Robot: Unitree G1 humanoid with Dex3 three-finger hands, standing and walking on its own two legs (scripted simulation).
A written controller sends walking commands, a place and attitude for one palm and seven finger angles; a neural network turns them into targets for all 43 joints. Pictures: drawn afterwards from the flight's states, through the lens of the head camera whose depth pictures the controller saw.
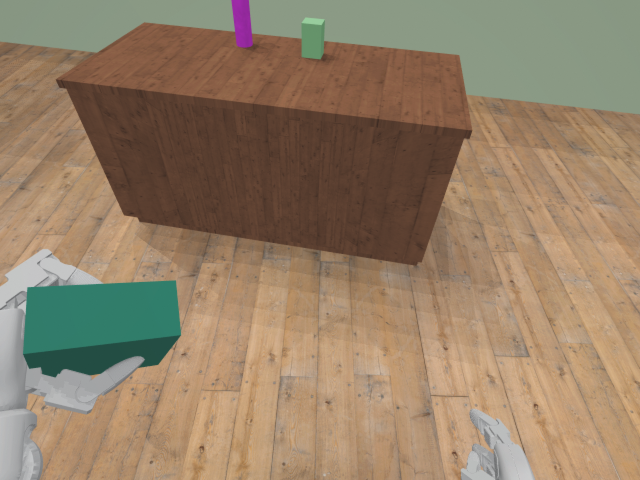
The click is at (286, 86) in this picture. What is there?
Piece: table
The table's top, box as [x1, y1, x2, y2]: [56, 22, 471, 138]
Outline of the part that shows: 56,79 59,87 465,138 469,138 471,132 471,125 459,56 453,54 324,41 324,52 321,58 312,59 304,58 301,56 301,39 299,38 252,34 253,44 250,47 243,48 238,47 236,45 234,32 144,22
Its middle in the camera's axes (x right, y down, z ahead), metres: -0.16 -0.59 +1.35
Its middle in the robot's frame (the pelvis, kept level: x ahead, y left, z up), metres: +1.39 +0.23 -0.09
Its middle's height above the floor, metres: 0.68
